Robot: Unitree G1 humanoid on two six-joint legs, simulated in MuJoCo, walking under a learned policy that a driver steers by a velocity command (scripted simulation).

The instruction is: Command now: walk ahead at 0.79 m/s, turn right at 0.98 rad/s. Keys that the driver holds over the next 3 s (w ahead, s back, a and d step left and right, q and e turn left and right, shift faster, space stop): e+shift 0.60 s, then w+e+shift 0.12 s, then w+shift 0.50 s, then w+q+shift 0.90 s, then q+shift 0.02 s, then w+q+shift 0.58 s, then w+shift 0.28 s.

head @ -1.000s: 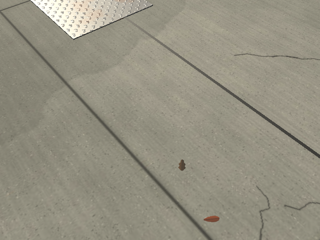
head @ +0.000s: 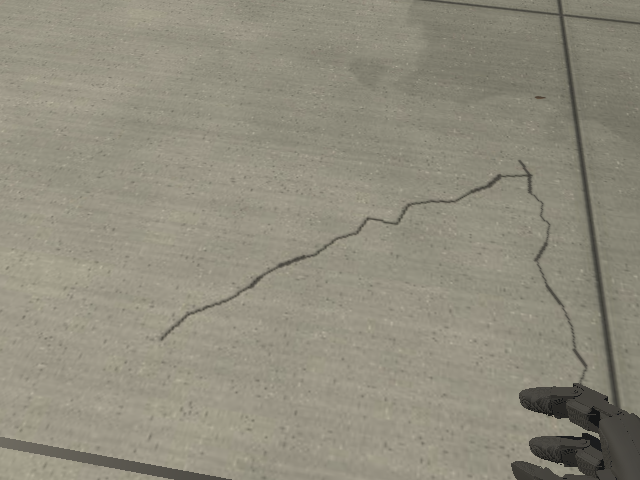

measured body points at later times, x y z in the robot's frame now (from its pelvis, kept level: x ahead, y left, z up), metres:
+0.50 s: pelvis +0.26 +0.03 -0.02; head +0.29 +0.01 +0.43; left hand +0.59 +0.15 -0.07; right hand +0.18 -0.25 -0.14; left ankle +0.25 +0.18 -0.73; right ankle +0.32 -0.07 -0.73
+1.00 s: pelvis +0.39 -0.02 +0.01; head +0.41 -0.01 +0.46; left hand +0.71 -0.01 -0.07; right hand +0.21 -0.25 -0.10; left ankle +0.46 +0.08 -0.73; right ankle +0.32 -0.12 -0.66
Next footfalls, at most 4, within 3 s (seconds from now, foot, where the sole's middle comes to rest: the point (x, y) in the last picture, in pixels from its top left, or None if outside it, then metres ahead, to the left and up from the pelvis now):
0.08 left None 0.28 0.17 -0.77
0.50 right None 0.36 -0.09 -0.77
0.86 left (329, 466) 0.48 0.05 -0.77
1.28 right None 0.45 -0.36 -0.77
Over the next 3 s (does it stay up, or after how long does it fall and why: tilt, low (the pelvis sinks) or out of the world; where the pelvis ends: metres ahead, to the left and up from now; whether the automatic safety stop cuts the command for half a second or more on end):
stays up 1.72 -0.70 -0.01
